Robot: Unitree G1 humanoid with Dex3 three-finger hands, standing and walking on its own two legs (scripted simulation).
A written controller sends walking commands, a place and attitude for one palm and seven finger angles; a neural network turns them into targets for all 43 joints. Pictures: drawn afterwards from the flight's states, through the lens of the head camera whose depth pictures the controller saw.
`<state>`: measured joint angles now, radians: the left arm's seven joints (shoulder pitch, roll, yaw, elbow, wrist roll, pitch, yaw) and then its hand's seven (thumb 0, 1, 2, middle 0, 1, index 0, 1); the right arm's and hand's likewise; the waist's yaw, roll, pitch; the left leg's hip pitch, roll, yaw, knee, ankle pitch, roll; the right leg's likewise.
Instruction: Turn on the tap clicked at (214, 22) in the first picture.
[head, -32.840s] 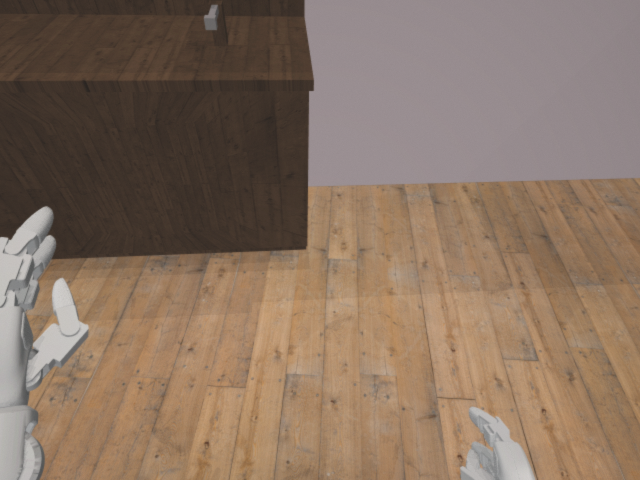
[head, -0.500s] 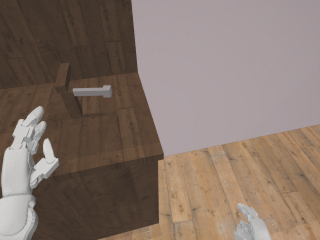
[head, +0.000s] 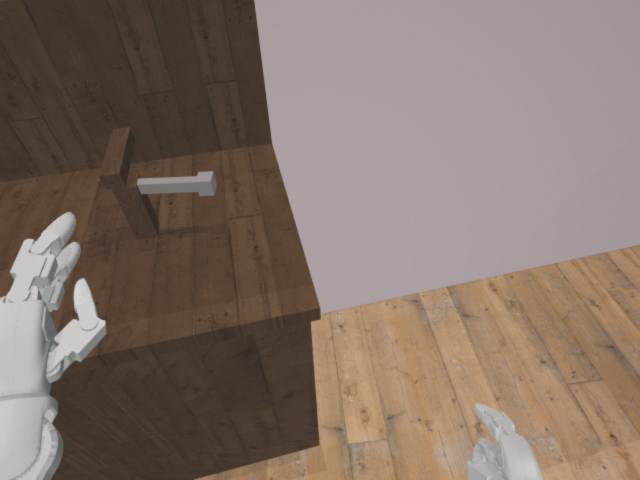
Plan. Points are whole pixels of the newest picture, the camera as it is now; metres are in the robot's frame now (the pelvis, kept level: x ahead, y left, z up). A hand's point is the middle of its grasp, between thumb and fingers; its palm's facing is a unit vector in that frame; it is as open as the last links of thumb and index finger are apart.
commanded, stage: step back with the hand held close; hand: left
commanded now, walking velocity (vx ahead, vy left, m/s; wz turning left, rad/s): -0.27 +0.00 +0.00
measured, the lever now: (206, 183) +0.51 +0.25 +0.11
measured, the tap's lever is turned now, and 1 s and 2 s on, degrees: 78 78 78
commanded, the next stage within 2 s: stop stepping back and stand still in 0.98 s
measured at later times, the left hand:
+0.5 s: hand (48, 379) +0.15 +0.27 +0.15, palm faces +0.40 -0.83 -0.40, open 7.4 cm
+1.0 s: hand out of the picture +0.05 +0.29 +0.15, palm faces +0.46 -0.83 -0.33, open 7.4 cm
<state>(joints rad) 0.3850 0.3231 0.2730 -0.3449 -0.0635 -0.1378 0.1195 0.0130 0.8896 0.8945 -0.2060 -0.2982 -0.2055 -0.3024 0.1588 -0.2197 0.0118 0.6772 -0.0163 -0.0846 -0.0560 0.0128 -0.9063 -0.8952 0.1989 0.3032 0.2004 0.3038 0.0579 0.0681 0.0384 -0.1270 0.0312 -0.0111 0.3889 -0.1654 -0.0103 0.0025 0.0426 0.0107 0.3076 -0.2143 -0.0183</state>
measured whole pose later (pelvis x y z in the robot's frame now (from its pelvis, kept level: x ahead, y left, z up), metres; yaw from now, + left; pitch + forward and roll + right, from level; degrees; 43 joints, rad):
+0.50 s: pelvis -0.06 +0.03 -0.01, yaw -1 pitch -1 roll -2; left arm 0.47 0.36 0.31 -0.43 -0.05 -0.13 0.15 0.01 0.89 0.89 -0.21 -0.30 -0.21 -0.30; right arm 0.16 -0.24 -0.01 0.57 0.01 0.01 -0.09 0.01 -0.91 -0.90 0.20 0.30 0.20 0.30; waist 0.01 0.08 -0.01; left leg -0.38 0.02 0.01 0.52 -0.14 0.03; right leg -0.26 0.03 0.02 0.47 -0.19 0.02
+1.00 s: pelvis -0.16 +0.04 -0.01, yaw +2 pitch +0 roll +0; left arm 0.37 0.36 0.29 -0.41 -0.05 -0.11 0.16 0.01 0.89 0.89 -0.21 -0.30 -0.21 -0.30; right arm 0.12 -0.21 0.01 0.62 0.00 -0.01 -0.09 0.01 -0.91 -0.89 0.20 0.30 0.20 0.30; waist 0.05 -0.01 -0.02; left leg -0.32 -0.01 0.06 0.53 -0.16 0.02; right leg -0.28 0.05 0.07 0.56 -0.28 -0.01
